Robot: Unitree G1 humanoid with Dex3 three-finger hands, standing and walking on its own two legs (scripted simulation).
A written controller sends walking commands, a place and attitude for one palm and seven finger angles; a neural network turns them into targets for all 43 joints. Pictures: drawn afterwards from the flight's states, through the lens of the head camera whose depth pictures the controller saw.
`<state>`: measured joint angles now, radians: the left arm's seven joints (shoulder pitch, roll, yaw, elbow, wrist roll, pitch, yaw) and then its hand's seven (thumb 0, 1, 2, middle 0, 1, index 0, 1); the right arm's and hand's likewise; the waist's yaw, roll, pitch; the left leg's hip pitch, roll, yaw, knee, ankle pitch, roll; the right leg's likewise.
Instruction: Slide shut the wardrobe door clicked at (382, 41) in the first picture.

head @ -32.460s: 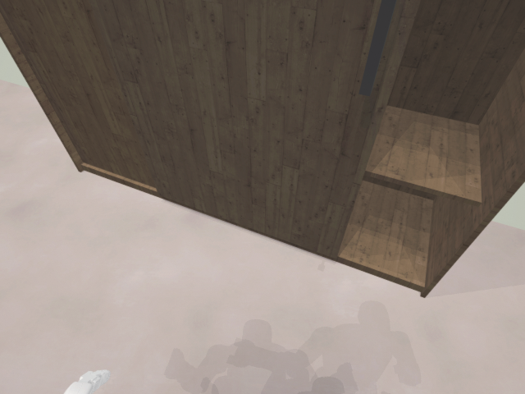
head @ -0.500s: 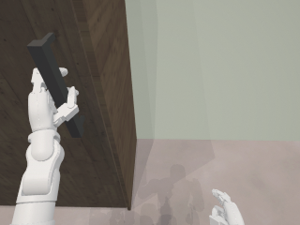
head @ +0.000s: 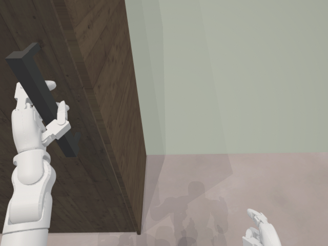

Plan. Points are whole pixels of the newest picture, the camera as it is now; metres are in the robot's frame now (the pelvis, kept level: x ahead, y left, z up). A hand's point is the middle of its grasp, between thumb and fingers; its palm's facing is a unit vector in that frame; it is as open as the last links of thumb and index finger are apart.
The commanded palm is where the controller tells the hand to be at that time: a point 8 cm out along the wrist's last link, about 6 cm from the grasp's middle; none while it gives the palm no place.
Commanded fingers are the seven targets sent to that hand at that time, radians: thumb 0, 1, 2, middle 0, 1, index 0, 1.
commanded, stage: loosen the grip on the handle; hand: left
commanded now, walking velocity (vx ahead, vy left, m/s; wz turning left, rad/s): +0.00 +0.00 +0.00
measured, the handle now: (55, 107) +0.34 +0.26 +0.21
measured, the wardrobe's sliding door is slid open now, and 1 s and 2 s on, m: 0.00 0.00 0.00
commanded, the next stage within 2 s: slip the hand off the handle in 0.62 s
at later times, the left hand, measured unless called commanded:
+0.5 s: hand (63, 121) +0.31 +0.23 +0.20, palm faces +0.50 -0.86 -0.12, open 13.2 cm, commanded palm +0.26 +0.27 +0.19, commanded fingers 0.00 -0.55 0.20 -0.26 -1.17 -0.26 -1.17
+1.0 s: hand (47, 125) +0.30 +0.26 +0.19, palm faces +0.54 -0.83 -0.14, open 14.7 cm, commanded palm +0.26 +0.31 +0.19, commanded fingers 0.00 -0.55 0.20 -0.25 -1.15 -0.25 -1.15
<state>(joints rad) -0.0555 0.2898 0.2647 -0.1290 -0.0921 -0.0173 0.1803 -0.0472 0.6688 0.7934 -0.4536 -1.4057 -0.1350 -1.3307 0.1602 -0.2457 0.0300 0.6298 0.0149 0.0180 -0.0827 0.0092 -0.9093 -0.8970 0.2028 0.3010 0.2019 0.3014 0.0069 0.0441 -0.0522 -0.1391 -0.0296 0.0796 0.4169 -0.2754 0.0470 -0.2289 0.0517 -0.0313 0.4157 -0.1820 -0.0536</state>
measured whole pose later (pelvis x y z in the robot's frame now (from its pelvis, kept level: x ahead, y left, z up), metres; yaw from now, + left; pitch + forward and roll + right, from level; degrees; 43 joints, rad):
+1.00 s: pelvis +0.00 -0.03 -0.01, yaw +3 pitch +0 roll +0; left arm -0.16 0.37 0.38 0.02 -0.13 0.02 0.12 -0.01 -0.56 0.20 -0.33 -1.21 -0.26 -1.15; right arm 0.15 -0.22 0.02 0.68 0.02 -0.02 -0.09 0.01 -0.91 -0.90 0.20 0.30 0.20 0.30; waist 0.03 0.03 -0.02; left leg -0.20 -0.01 0.01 0.53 -0.32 0.01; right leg -0.27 0.06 -0.10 0.51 -0.25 -0.09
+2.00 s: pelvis -0.01 +0.00 -0.01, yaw +4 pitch -3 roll -1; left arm 0.16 0.34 0.39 -0.28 -0.21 -0.03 0.01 -0.01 -0.56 0.20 -0.25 -1.16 -0.26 -1.15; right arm 0.15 -0.21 0.06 0.66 0.02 -0.12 -0.12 0.01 -0.91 -0.90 0.21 0.30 0.20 0.30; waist 0.08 0.04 -0.02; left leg -0.15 -0.05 0.01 0.51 -0.30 0.05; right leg -0.20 0.03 -0.09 0.48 -0.22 -0.05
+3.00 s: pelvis -0.02 +0.01 +0.00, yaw +3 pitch -6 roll -1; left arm 0.37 0.33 0.33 -0.35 -0.10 -0.07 0.17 -0.01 0.00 0.47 -0.23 -0.83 -0.24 -0.82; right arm 0.24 -0.20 0.04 0.69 0.00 -0.17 -0.06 0.01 -0.91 -0.90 0.21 0.30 0.21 0.30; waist 0.07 0.07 0.05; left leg -0.07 -0.05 0.03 0.43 -0.26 0.07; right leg -0.13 0.03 -0.08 0.39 -0.17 -0.04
